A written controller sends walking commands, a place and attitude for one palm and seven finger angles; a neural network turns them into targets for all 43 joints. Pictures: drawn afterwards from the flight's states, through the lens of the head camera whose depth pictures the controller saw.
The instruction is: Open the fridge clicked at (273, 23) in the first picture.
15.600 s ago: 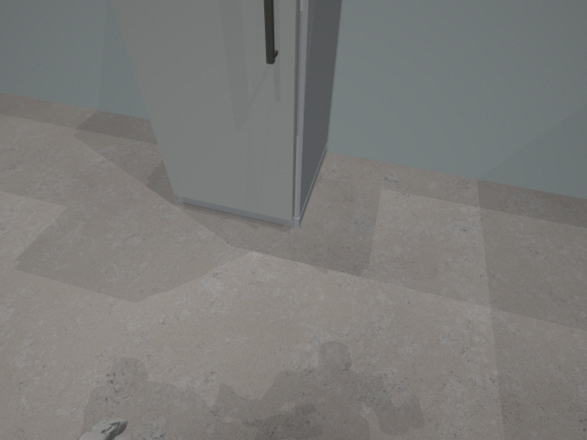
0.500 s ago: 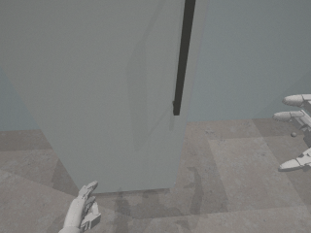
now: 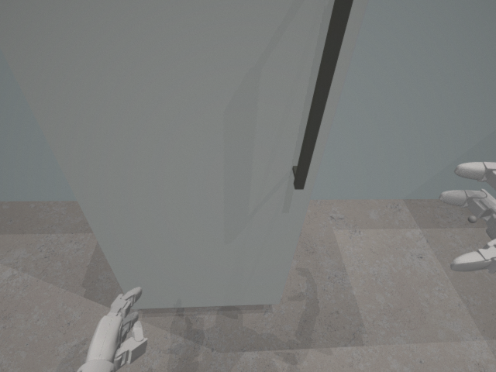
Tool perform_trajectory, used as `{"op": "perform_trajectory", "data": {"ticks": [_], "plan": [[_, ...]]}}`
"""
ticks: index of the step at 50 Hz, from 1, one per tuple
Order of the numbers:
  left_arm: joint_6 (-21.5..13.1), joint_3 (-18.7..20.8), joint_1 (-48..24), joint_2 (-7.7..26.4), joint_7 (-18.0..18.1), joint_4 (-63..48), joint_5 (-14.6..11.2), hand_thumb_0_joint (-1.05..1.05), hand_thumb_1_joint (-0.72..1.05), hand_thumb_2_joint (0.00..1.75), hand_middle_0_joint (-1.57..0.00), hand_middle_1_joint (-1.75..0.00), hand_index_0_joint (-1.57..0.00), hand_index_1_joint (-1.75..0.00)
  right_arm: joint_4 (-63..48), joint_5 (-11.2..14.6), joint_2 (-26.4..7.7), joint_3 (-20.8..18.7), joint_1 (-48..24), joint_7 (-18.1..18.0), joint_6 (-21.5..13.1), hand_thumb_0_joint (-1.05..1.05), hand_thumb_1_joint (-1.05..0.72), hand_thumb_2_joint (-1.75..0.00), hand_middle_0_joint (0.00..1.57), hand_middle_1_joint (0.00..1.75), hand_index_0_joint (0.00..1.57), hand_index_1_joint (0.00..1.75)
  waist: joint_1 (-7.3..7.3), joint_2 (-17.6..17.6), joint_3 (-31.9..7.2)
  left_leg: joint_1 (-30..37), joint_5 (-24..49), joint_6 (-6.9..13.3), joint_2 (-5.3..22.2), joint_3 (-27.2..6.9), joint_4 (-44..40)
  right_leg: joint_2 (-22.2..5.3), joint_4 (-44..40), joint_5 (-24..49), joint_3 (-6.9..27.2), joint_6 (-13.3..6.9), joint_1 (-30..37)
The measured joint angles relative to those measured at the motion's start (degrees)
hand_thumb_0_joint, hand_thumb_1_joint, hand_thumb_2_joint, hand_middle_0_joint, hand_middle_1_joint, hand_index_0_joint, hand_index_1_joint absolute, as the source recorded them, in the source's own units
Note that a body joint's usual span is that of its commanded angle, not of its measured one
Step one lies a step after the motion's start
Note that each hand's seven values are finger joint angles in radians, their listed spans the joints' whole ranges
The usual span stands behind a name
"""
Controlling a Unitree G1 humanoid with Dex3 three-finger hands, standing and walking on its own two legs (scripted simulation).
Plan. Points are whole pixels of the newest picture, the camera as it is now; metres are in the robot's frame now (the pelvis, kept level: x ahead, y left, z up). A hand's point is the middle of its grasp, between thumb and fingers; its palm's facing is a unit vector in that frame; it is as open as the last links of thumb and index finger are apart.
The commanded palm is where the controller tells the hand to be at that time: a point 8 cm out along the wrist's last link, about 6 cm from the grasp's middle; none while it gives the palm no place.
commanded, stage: raise the hand to about handle height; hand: right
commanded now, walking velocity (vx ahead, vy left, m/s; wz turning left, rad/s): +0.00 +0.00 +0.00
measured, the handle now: (318, 86) +0.51 -0.10 +0.25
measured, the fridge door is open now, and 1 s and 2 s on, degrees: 0 0 0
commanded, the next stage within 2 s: move the hooked fingers beside the handle in 0.06 s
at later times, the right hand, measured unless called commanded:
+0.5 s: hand (428, 193) +0.32 -0.25 +0.18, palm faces +0.00 +1.00 -0.08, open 14.0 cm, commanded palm +0.29 -0.29 +0.20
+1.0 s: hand (402, 172) +0.37 -0.22 +0.19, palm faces +0.00 +1.00 -0.05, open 14.0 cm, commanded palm +0.34 -0.26 +0.19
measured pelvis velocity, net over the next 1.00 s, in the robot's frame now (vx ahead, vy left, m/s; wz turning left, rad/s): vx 0.02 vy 0.00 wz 0.01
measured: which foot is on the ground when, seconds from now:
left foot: down 0.00-1.00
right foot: down 0.00-1.00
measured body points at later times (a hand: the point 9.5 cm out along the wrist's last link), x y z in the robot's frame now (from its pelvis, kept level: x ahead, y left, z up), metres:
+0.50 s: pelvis +0.02 +0.01 +0.00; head +0.01 +0.03 +0.45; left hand +0.21 +0.25 -0.07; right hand +0.32 -0.30 +0.19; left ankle -0.01 +0.10 -0.74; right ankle +0.05 -0.08 -0.74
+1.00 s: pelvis +0.02 +0.00 +0.00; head +0.01 +0.02 +0.45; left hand +0.20 +0.24 -0.08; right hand +0.36 -0.28 +0.19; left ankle -0.01 +0.10 -0.74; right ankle +0.05 -0.08 -0.74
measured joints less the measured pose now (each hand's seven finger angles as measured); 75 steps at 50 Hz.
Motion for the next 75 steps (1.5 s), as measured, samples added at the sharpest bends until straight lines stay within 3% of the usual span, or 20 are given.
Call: {"op": "perform_trajectory", "data": {"ticks": [9,14,20,26,35,40,56,64,75], "plan": [[0.3,-0.09,-0.58,-0.68,-0.16,0.36,0.22,0.02,0.91,0.9,-0.2,-0.3,-0.2,-0.3,-2.22,1.68,0.87,-0.02,1.65,1.81,-2.48,-0.01,0.5,-0.3,0.3,1.2,0.31,1.2,0.03,0.12,-0.71,0.08,-1.13,0.6,-0.63,-0.21,0.47,-0.63,0.75,-1.34,-0.06,0.71,0.09],[0.67,0.15,-0.57,-0.34,-0.35,0.0,-0.08,0.02,0.91,0.9,-0.2,-0.3,-0.2,-0.3,0.74,1.19,0.38,-0.58,-0.17,1.16,-1.09,-0.01,0.5,-0.3,0.3,1.2,0.31,1.2,0.02,-0.08,-1.12,-0.17,-1.76,0.78,-0.76,-0.1,0.9,-0.75,1.29,-1.97,0.09,0.97,-0.24],[1.29,0.74,-0.87,0.36,0.05,-0.07,-0.27,0.02,0.91,0.9,-0.2,-0.3,-0.2,-0.3,2.19,0.15,1.41,1.77,-2.08,1.03,-0.64,-0.01,0.5,-0.3,0.3,1.2,0.3,1.2,0.04,-0.27,-0.57,-0.95,-2.24,0.72,-0.6,-0.01,1.59,-0.61,1.78,-2.3,0.17,0.91,-0.98],[1.52,0.65,-0.76,-0.42,0.1,0.14,-0.04,0.02,0.91,0.9,-0.2,-0.3,-0.2,-0.3,1.56,0.12,2.52,2.6,-4.19,-0.09,-2.79,-0.01,0.5,-0.3,0.3,1.2,0.31,1.2,0.64,0.71,-0.69,-0.88,-2.4,0.77,-0.51,-0.45,1.44,-0.53,1.19,-2.37,-0.23,0.89,-0.58],[2.73,0.81,-0.01,-0.45,-0.45,-0.64,-0.22,0.02,0.91,0.9,-0.2,-0.3,-0.2,-0.3,3.19,-0.86,3.05,4.1,-5.75,-2.22,0.38,-0.01,0.5,-0.3,0.3,1.2,0.31,1.2,1.3,0.18,-1.57,-1.17,-2.38,0.41,-0.14,-0.94,1.21,-0.18,0.55,-2.32,-0.73,0.53,-0.57],[3.15,0.8,0.04,-0.7,-0.3,-0.18,-0.02,0.02,0.91,0.9,-0.2,-0.3,-0.2,-0.3,2.29,-1.35,4.85,5.71,-6.42,-3.77,-0.48,-0.01,0.5,-0.3,0.3,1.2,0.3,1.2,1.07,0.56,-1.11,-0.96,-2.15,0.3,0.04,-0.89,0.94,0.02,0.12,-1.97,-0.69,0.38,-0.33],[5.2,0.56,-0.16,-0.89,0.09,0.99,0.15,0.02,0.91,0.9,-0.2,-0.3,-0.2,-0.3,11.93,-3.78,6.5,11.01,-17.23,-7.91,-1.04,-0.01,0.5,-0.3,0.3,1.2,0.3,1.2,2.34,0.94,-0.37,-1.23,-0.78,0.12,0.29,-0.76,-0.17,0.32,-1.4,-0.35,-0.59,0.11,-0.46],[6.28,0.64,1.46,-1.18,-0.33,1.62,0.43,0.02,0.91,0.9,-0.2,-0.3,-0.2,-0.3,17.96,-5.35,5.85,9.97,-21.62,-10.33,-3.3,-0.01,0.5,-0.3,0.3,1.2,0.31,1.2,3.54,1.9,-0.49,-1.53,-0.28,0.33,-0.14,-1.6,-0.84,-0.16,-2.25,-0.08,-1.35,0.31,-0.34],[7.36,1.81,3.63,-0.06,-0.29,3.06,0.31,0.02,0.91,0.9,-0.2,-0.3,-0.2,-0.3,26.29,-5.97,5.77,11.37,-27.36,-10.41,-5.13,-0.01,0.5,-0.3,0.3,1.2,0.3,1.2,4.22,1.7,-0.28,-2.51,-0.38,0.38,-0.29,-1.47,-0.79,-0.29,-1.81,-0.35,-1.2,0.32,-1.54]]}}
